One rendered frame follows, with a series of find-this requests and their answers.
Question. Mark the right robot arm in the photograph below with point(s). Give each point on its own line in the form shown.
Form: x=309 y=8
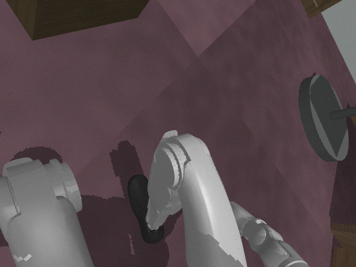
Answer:
x=269 y=244

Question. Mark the bookshelf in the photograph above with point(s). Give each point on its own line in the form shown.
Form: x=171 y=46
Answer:
x=314 y=7

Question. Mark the right robot foot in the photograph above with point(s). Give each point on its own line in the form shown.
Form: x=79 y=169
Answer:
x=138 y=196

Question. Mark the right robot hand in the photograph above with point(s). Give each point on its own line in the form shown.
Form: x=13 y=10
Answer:
x=241 y=215

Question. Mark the office chair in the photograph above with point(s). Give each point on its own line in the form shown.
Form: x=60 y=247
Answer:
x=323 y=118

